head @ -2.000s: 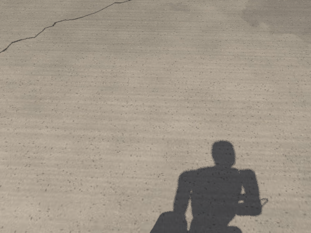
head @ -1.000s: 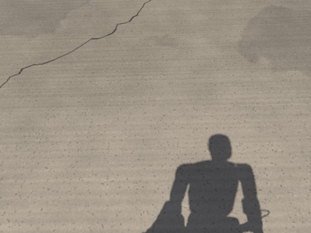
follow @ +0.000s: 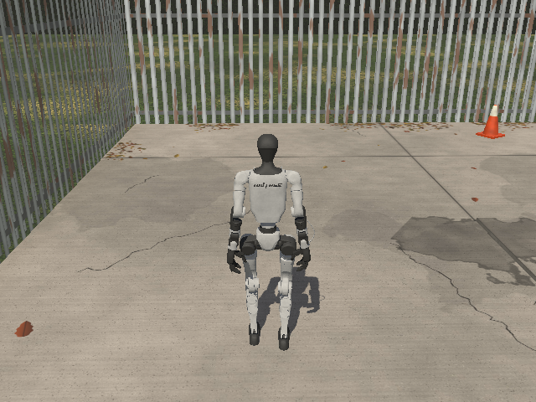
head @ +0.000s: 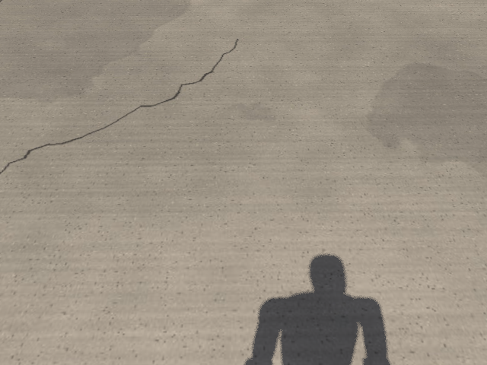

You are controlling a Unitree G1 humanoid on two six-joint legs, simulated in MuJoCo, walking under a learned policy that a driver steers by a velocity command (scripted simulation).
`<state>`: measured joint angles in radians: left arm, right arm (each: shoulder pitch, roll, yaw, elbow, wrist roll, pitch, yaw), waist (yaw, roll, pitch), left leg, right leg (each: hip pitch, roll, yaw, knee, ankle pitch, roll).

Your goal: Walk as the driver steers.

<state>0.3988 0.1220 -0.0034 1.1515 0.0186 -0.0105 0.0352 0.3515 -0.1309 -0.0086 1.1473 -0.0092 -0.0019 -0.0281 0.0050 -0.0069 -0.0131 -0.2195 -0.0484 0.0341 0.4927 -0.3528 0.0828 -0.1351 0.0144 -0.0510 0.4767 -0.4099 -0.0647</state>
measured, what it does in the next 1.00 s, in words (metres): walks ahead: left foot, then right foot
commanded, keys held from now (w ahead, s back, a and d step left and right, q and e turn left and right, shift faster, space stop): w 1.00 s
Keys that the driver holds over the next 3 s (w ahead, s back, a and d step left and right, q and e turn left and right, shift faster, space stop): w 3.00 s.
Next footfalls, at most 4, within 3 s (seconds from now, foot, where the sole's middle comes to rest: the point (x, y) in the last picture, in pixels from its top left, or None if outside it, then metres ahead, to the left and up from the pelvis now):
0.26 left None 0.16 0.13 -0.78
0.74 right None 0.50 -0.03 -0.78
1.30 left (205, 282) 0.82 0.15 -0.78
1.86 right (259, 208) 1.13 -0.02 -0.78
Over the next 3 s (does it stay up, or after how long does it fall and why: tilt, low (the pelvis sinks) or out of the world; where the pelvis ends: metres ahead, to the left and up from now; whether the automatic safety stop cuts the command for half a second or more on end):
stays up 1.58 0.05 -0.02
